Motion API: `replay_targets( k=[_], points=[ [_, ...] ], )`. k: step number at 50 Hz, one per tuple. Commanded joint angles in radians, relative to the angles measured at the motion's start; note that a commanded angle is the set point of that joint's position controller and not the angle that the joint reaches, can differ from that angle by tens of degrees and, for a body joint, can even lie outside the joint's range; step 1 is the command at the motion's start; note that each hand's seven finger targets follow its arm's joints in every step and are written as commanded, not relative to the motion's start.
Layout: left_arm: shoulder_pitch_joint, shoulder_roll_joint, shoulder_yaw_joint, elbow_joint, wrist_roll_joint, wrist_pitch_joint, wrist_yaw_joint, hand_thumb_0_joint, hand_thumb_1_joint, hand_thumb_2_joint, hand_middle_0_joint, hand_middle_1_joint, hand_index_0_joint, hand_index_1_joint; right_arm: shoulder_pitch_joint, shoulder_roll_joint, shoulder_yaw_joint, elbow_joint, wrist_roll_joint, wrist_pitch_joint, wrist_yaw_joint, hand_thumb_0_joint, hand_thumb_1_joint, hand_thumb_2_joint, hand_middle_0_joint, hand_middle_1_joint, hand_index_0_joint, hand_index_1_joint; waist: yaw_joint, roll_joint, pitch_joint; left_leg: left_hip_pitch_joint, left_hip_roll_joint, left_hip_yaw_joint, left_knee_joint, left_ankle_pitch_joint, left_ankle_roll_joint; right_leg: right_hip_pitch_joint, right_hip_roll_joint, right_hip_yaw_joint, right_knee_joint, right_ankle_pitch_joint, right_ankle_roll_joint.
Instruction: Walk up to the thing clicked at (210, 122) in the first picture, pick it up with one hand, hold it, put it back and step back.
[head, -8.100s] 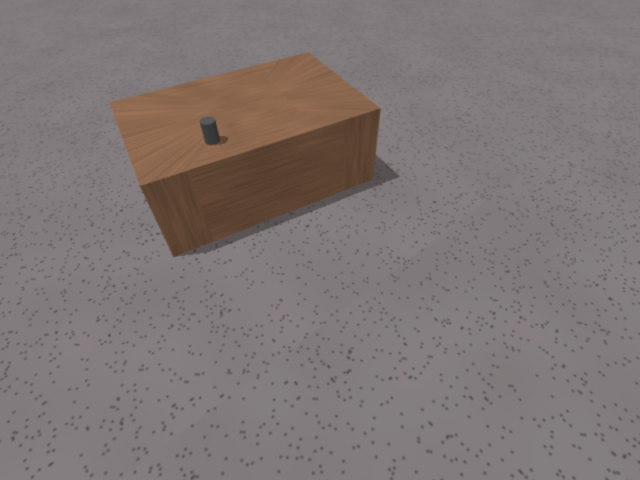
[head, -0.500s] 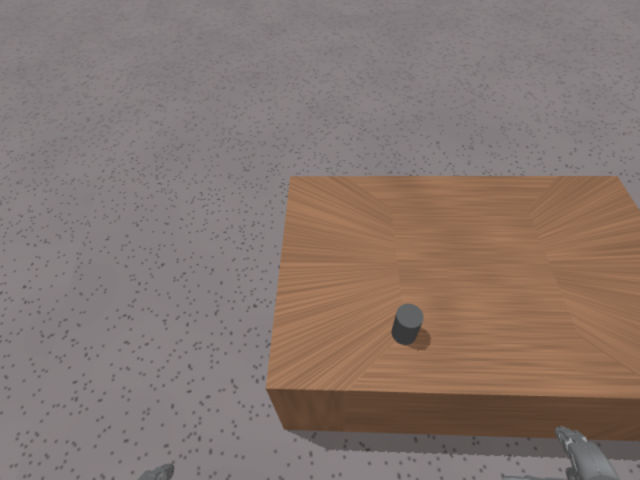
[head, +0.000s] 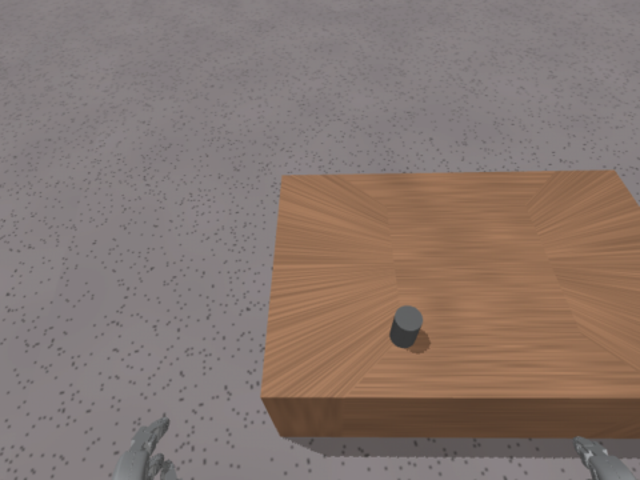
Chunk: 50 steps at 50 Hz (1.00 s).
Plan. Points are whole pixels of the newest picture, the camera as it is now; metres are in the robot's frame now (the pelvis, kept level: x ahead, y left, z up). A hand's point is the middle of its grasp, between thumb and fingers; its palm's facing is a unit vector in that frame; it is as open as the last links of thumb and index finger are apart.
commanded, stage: go down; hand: right
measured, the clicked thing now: (405, 327) +0.46 -0.14 -0.31
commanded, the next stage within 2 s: none
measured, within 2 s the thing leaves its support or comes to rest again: neither
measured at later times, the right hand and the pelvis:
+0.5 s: hand out of the picture +0.14 -0.27 -0.11, palm faces +0.00 +0.95 -0.31, open 17.2 cm; pelvis +0.00 +0.00 -0.02, yaw +0 degrees
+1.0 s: hand out of the picture +0.16 -0.29 -0.10, palm faces +0.07 +0.95 -0.30, open 17.3 cm; pelvis -0.02 -0.01 -0.03, yaw -1 degrees
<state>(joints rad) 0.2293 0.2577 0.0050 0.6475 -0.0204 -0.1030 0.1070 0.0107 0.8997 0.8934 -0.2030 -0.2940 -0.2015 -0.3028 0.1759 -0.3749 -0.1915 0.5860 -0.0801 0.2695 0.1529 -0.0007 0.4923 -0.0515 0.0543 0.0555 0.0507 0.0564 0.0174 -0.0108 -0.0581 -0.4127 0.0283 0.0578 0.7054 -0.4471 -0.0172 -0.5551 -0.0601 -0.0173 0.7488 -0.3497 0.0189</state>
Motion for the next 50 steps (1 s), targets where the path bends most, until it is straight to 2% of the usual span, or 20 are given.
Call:
replay_targets(
  k=[1,2,5,6,9,10,14,15,18,22,25,27,29,31,35,37,38,45,48,50],
  points=[
    [-0.006,0.147,0.052,-0.134,-0.004,-0.048,0.019,0.000,0.892,0.894,-0.199,-0.294,-0.195,-0.298,-0.005,-0.226,-0.078,-0.186,0.010,0.005,-0.001,0.000,0.530,-0.043,0.047,0.050,0.043,0.050,0.006,-0.050,-0.171,-0.051,-0.034,0.001,-0.056,0.386,0.010,0.203,0.042,0.004,-0.026,0.341,-0.035],
    [-0.006,0.148,0.050,-0.139,-0.005,-0.050,0.021,0.000,0.895,0.892,-0.199,-0.295,-0.196,-0.298,-0.005,-0.244,-0.095,-0.206,0.013,0.009,0.000,0.000,0.525,-0.038,0.050,0.048,0.045,0.048,0.000,-0.055,-0.170,-0.051,-0.032,-0.002,-0.053,0.381,0.009,0.195,0.044,0.005,-0.019,0.330,-0.036],
    [-0.001,0.144,0.052,-0.152,-0.005,-0.055,0.027,0.000,0.891,0.896,-0.199,-0.295,-0.194,-0.300,0.034,-0.228,-0.085,-0.246,0.020,0.024,0.010,0.000,0.509,-0.039,0.054,0.048,0.048,0.048,0.006,-0.026,-0.208,-0.062,-0.029,-0.008,-0.032,0.424,-0.002,0.196,0.045,0.004,0.014,0.353,-0.041],
    [0.002,0.141,0.050,-0.151,-0.003,-0.056,0.029,0.000,0.891,0.895,-0.198,-0.293,-0.193,-0.298,0.035,-0.255,-0.106,-0.255,0.022,0.031,0.009,0.000,0.519,-0.043,0.048,0.049,0.045,0.049,0.003,-0.039,-0.216,-0.062,-0.028,-0.005,-0.026,0.433,-0.001,0.187,0.044,0.007,0.023,0.369,-0.042],
    [-0.002,0.143,0.050,-0.168,-0.005,-0.061,0.032,0.000,0.892,0.897,-0.199,-0.295,-0.194,-0.300,0.058,-0.231,-0.083,-0.303,0.024,0.049,0.011,0.000,0.507,-0.038,0.054,0.047,0.048,0.047,0.006,-0.063,-0.204,-0.098,-0.036,0.003,-0.010,0.371,0.008,0.176,0.038,0.016,0.023,0.333,-0.037],
    [-0.004,0.142,0.051,-0.167,-0.004,-0.063,0.034,0.000,0.890,0.899,-0.199,-0.296,-0.193,-0.302,0.066,-0.246,-0.100,-0.306,0.029,0.053,0.008,0.000,0.499,-0.036,0.057,0.045,0.050,0.045,0.002,-0.068,-0.209,-0.088,-0.032,-0.001,-0.011,0.383,0.006,0.166,0.043,0.013,0.034,0.336,-0.038],
    [-0.002,0.135,0.046,-0.179,-0.003,-0.073,0.040,0.000,0.889,0.899,-0.199,-0.295,-0.192,-0.302,0.098,-0.240,-0.103,-0.365,0.038,0.076,0.005,0.000,0.485,-0.040,0.057,0.045,0.050,0.045,0.003,-0.059,-0.218,-0.111,-0.035,0.005,0.012,0.376,0.005,0.142,0.040,0.019,0.056,0.330,-0.038],
    [-0.007,0.135,0.044,-0.185,-0.003,-0.075,0.043,0.000,0.888,0.900,-0.200,-0.297,-0.194,-0.303,0.104,-0.228,-0.090,-0.364,0.038,0.084,0.005,0.000,0.475,-0.043,0.058,0.045,0.050,0.044,0.009,-0.057,-0.199,-0.129,-0.037,0.007,0.013,0.349,0.006,0.134,0.037,0.023,0.057,0.305,-0.038],
    [-0.001,0.133,0.046,-0.193,-0.004,-0.081,0.046,0.000,0.887,0.901,-0.201,-0.298,-0.194,-0.305,0.129,-0.240,-0.110,-0.412,0.047,0.097,-0.001,0.000,0.483,-0.039,0.060,0.044,0.052,0.044,-0.001,-0.075,-0.221,-0.125,-0.037,0.010,0.027,0.347,0.010,0.128,0.037,0.029,0.068,0.313,-0.036],
    [0.001,0.133,0.044,-0.203,-0.005,-0.093,0.053,0.000,0.896,0.895,-0.198,-0.297,-0.195,-0.300,0.155,-0.226,-0.098,-0.446,0.051,0.122,-0.001,0.000,0.489,-0.034,0.061,0.043,0.052,0.043,0.010,-0.064,-0.239,-0.144,-0.042,0.015,0.045,0.351,0.010,0.127,0.032,0.038,0.086,0.335,-0.037],
    [0.005,0.131,0.044,-0.199,-0.006,-0.102,0.058,0.000,0.892,0.899,-0.200,-0.298,-0.195,-0.303,0.152,-0.239,-0.107,-0.485,0.052,0.130,-0.007,0.000,0.487,-0.041,0.059,0.045,0.051,0.045,0.001,-0.087,-0.223,-0.157,-0.043,0.017,0.050,0.323,0.012,0.109,0.033,0.040,0.087,0.304,-0.033],
    [-0.002,0.127,0.041,-0.215,-0.005,-0.107,0.063,0.000,0.894,0.899,-0.198,-0.297,-0.194,-0.302,0.174,-0.217,-0.093,-0.501,0.055,0.139,-0.007,0.000,0.476,-0.035,0.065,0.042,0.054,0.042,0.006,-0.063,-0.210,-0.160,-0.045,0.018,0.051,0.289,0.012,0.087,0.034,0.042,0.082,0.261,-0.033],
    [0.009,0.135,0.047,-0.202,-0.005,-0.115,0.068,0.000,0.889,0.901,-0.200,-0.298,-0.194,-0.304,0.157,-0.245,-0.112,-0.526,0.058,0.145,-0.012,0.000,0.494,-0.046,0.055,0.046,0.049,0.046,0.011,-0.076,-0.236,-0.162,-0.041,0.015,0.052,0.318,0.008,0.095,0.035,0.041,0.097,0.278,-0.035],
    [-0.001,0.125,0.039,-0.213,-0.005,-0.120,0.068,0.000,0.894,0.899,-0.199,-0.298,-0.194,-0.303,0.203,-0.215,-0.091,-0.513,0.059,0.158,-0.008,0.000,0.475,-0.033,0.067,0.041,0.056,0.041,0.010,-0.069,-0.209,-0.169,-0.043,0.018,0.055,0.285,0.011,0.073,0.035,0.043,0.092,0.250,-0.034],
    [-0.005,0.126,0.036,-0.215,-0.006,-0.132,0.077,0.000,0.891,0.899,-0.200,-0.299,-0.195,-0.305,0.175,-0.223,-0.100,-0.551,0.066,0.162,-0.009,0.000,0.483,-0.040,0.062,0.044,0.053,0.044,0.017,-0.070,-0.194,-0.192,-0.045,0.020,0.049,0.225,0.014,0.058,0.034,0.050,0.085,0.186,-0.035],
    [-0.001,0.124,0.034,-0.212,-0.005,-0.140,0.080,0.000,0.889,0.900,-0.201,-0.300,-0.195,-0.306,0.196,-0.241,-0.118,-0.560,0.066,0.167,-0.014,0.000,0.504,-0.042,0.056,0.045,0.050,0.045,0.008,-0.083,-0.220,-0.176,-0.042,0.019,0.059,0.262,0.012,0.067,0.036,0.048,0.096,0.219,-0.036],
    [-0.001,0.125,0.036,-0.212,-0.005,-0.141,0.083,0.000,0.890,0.900,-0.200,-0.299,-0.195,-0.305,0.211,-0.229,-0.104,-0.559,0.063,0.169,-0.010,0.000,0.512,-0.046,0.053,0.047,0.049,0.047,0.013,-0.079,-0.216,-0.184,-0.042,0.016,0.060,0.278,0.010,0.074,0.035,0.046,0.102,0.236,-0.036],
    [-0.003,0.124,0.023,-0.187,0.001,-0.170,0.101,0.000,0.885,0.901,-0.202,-0.299,-0.195,-0.307,0.008,-0.269,-0.129,-0.591,0.083,0.128,-0.019,0.000,0.529,-0.050,0.050,0.050,0.046,0.049,0.043,-0.089,-0.181,-0.225,-0.043,0.014,0.053,0.149,0.014,0.043,0.031,0.059,0.079,0.094,-0.034],
    [0.001,0.135,0.023,-0.153,0.004,-0.183,0.110,0.000,0.891,0.896,-0.203,-0.301,-0.200,-0.304,-0.139,-0.327,-0.172,-0.577,0.103,0.083,-0.007,0.000,0.556,-0.057,0.044,0.053,0.043,0.053,0.043,-0.129,-0.198,-0.218,-0.038,0.005,0.053,0.157,0.017,0.076,0.032,0.061,0.073,0.096,-0.031],
    [-0.003,0.139,0.018,-0.136,0.006,-0.186,0.112,0.000,0.886,0.898,-0.204,-0.299,-0.198,-0.305,-0.216,-0.335,-0.173,-0.527,0.116,0.056,0.010,0.000,0.543,-0.058,0.046,0.053,0.043,0.053,0.051,-0.122,-0.191,-0.219,-0.039,0.004,0.046,0.136,0.018,0.074,0.030,0.064,0.062,0.073,-0.030]
  ],
)
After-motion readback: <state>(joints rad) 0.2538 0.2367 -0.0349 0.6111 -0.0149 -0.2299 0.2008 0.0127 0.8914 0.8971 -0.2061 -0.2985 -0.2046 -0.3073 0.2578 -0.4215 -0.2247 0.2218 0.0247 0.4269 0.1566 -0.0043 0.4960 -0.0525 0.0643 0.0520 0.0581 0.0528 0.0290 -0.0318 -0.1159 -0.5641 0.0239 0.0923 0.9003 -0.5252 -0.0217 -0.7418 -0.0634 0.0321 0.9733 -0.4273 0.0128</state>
